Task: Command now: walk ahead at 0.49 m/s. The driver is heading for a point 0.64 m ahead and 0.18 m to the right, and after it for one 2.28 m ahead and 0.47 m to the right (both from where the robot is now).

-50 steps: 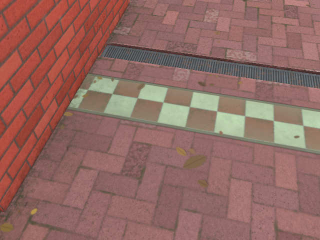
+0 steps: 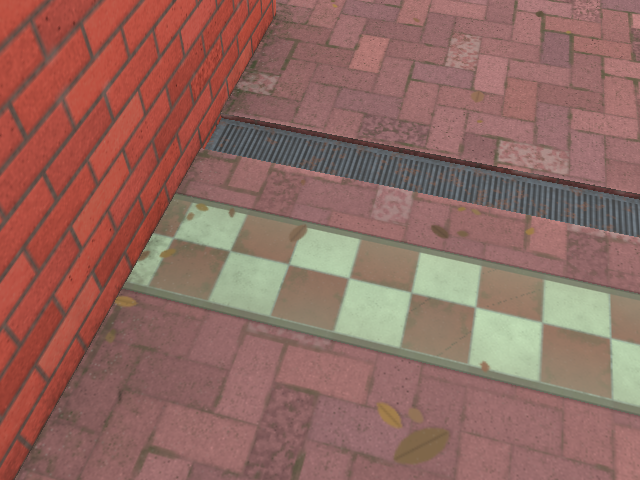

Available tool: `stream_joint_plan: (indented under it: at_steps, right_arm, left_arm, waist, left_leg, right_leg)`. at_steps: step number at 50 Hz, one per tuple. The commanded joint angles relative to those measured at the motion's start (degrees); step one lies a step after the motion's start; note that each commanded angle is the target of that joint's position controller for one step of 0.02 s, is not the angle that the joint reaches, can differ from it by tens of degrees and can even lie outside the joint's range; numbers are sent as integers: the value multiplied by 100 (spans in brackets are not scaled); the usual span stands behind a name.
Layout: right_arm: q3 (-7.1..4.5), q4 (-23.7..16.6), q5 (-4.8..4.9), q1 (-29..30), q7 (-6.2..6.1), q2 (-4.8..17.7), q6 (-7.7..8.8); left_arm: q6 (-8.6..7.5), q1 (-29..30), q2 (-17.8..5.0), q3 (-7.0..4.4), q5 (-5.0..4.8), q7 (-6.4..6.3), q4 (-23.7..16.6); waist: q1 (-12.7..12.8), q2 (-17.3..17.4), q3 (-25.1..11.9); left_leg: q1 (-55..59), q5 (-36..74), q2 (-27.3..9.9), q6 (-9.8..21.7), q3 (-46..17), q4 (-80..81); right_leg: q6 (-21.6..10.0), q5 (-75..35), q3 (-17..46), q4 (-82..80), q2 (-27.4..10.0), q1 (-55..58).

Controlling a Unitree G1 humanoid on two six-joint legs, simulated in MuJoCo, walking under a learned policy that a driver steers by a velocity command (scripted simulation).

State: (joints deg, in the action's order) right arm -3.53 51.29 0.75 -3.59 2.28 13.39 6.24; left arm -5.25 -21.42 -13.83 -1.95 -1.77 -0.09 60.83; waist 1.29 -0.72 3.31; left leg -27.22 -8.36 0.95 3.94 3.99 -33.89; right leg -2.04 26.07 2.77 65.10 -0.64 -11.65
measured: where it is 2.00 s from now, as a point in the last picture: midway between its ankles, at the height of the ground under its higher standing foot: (468, 263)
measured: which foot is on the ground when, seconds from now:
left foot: down 0.00-0.52, up 0.54-0.96, down 0.98-1.00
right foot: up 0.00-0.48, down 0.50-0.98, up 1.00-1.00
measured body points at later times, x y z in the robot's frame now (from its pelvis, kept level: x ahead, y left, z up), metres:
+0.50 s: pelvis +0.29 -0.04 +0.00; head +0.32 -0.05 +0.45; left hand +0.51 +0.17 -0.11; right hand +0.24 -0.32 -0.15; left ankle +0.11 +0.09 -0.71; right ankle +0.41 -0.15 -0.72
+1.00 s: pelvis +0.59 -0.08 +0.00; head +0.61 -0.09 +0.45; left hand +0.71 +0.18 -0.12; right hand +0.71 -0.39 -0.07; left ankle +0.74 -0.02 -0.72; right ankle +0.41 -0.15 -0.72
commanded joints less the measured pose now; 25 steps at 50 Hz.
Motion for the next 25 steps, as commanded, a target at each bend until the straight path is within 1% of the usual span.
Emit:
stream_joint_plan:
  at_steps: [1, 2, 3, 4, 5, 6, 7, 9, 10, 12, 14, 15, 16, 18, 20, 21, 22, 23, 24, 25]
  right_arm:
    - [-112, 19, -78, -719, -7, 602, 73]
    - [-55, 36, -135, -567, 16, 429, 105]
    - [-37, 99, -145, -580, 35, 371, 106]
    - [-41, 164, -125, -682, 23, 410, 110]
    - [-51, 222, -108, -783, -8, 487, 113]
    - [-71, 255, -111, -876, -54, 600, 114]
    - [-90, 282, -111, -988, -104, 697, 108]
    - [-102, 333, -97, -1227, -188, 769, 73]
    - [-113, 342, -55, -1266, -246, 854, 54]
    - [-109, 366, -47, -1374, -305, 890, 42]
    - [-105, 439, -40, -1560, -334, 907, 42]
    - [-100, 483, -82, -1670, -316, 855, 34]
    - [-106, 526, -88, -1768, -307, 856, 19]
    - [-124, 586, -77, -1904, -297, 871, -39]
    - [-154, 585, -53, -1888, -308, 928, -115]
    - [-176, 547, -40, -1804, -321, 989, -153]
    - [-202, 481, -32, -1675, -339, 1086, -185]
    - [-225, 417, -33, -1573, -365, 1175, -228]
    - [-215, 339, -40, -1454, -394, 1173, -289]
    - [-163, 200, -86, -1485, -431, 1105, -290]
  left_arm:
    - [-265, 444, -677, -152, -34, -55, -593]
    - [-171, 307, -604, -189, 24, -80, -562]
    - [-78, 158, -458, -185, 32, -84, -535]
    - [-9, 93, -344, -176, 36, -91, -528]
    - [42, 179, -327, -182, 45, -97, -571]
    - [72, 398, -369, -197, 67, -108, -660]
    - [84, 666, -413, -212, 98, -115, -759]
    - [76, 1132, -439, -233, 144, -106, -913]
    - [68, 1229, -403, -220, 137, -85, -954]
    - [43, 1563, -363, -201, 100, -30, -1039]
    - [30, 1967, -310, -166, 75, 28, -1155]
    - [30, 2097, -279, -152, 55, 61, -1194]
    - [32, 2226, -265, -135, 42, 94, -1250]
    - [30, 2491, -264, -113, 24, 174, -1410]
    - [20, 2624, -299, -110, 22, 268, -1566]
    - [13, 2588, -350, -124, 27, 313, -1621]
    - [11, 2429, -451, -169, 36, 346, -1646]
    - [21, 2054, -613, -256, 45, 359, -1608]
    - [32, 1223, -841, -404, 43, 354, -1412]
    - [60, 214, -1287, -608, 46, 284, -1190]
  waist:
    - [-365, 233, -818]
    - [-129, 294, -705]
    - [-17, 415, -647]
    - [34, 438, -555]
    - [62, 437, -415]
    - [54, 399, -288]
    - [6, 343, -186]
    - [-115, 296, -81]
    - [-125, 321, -97]
    - [-235, 346, -64]
    - [-387, 340, 14]
    - [-446, 363, 89]
    - [-507, 371, 140]
    - [-589, 332, 233]
    - [-565, 345, 256]
    - [-494, 401, 204]
    - [-360, 511, 42]
    - [-132, 629, -267]
    - [316, 583, -726]
    - [704, 250, -1312]
  left_leg:
    - [2519, -152, -1746, 1002, -2592, 2067]
    - [1984, 136, -1528, 912, -2136, 2220]
    - [1700, 192, -1436, 926, -1916, 2370]
    - [1512, 259, -1383, 983, -1730, 2511]
    - [1360, 314, -1355, 1020, -1563, 2638]
    - [1315, 336, -1345, 1047, -1455, 2751]
    - [1372, 355, -1358, 1063, -1401, 2830]
    - [1609, 434, -1342, 1017, -1284, 2894]
    - [1747, 429, -1340, 947, -1180, 2912]
    - [1919, 510, -1259, 792, -823, 2936]
    - [2124, 517, -1258, 693, -546, 2961]
    - [2221, 606, -1249, 662, -355, 2942]
    - [2385, 673, -1297, 644, -244, 2901]
    - [2858, 857, -1466, 609, -102, 2729]
    - [3297, 1273, -1634, 533, 2, 2435]
    - [3428, 1843, -1684, 476, 81, 2199]
    - [3485, 2882, -1695, 406, 181, 1831]
    - [3506, 4003, -1660, 323, 296, 1219]
    - [3274, 4647, -1472, 167, 523, 107]
    - [2117, 3801, -1247, -58, 606, -1475]
  right_leg:
    - [-189, -769, 203, 1045, -584, -2629]
    - [-212, -979, 245, 765, -770, -2221]
    - [-213, -1042, 238, 574, -822, -1996]
    - [-191, -1045, 194, 380, -863, -1942]
    - [-146, -1114, 146, 157, -898, -2021]
    - [-83, -1327, 116, -102, -927, -2219]
    - [-7, -1608, 103, -424, -953, -2484]
    - [107, -2237, 75, -1122, -944, -2884]
    - [148, -2504, 73, -1467, -922, -2966]
    - [162, -3065, -35, -2122, -802, -2916]
    - [144, -3369, -167, -2592, -677, -2861]
    - [93, -3467, -224, -2731, -611, -2819]
    - [48, -3439, -241, -2847, -562, -2836]
    - [-66, -3179, -237, -3040, -503, -3004]
    - [-209, -2705, -309, -3191, -440, -3082]
    - [-293, -2408, -421, -3237, -360, -2942]
    - [-391, -2112, -600, -3232, -197, -2568]
    - [-496, -1875, -800, -3194, 31, -1972]
    - [-644, -1985, -960, -3387, 320, -890]
    - [-932, -2087, -195, -3408, 0, 828]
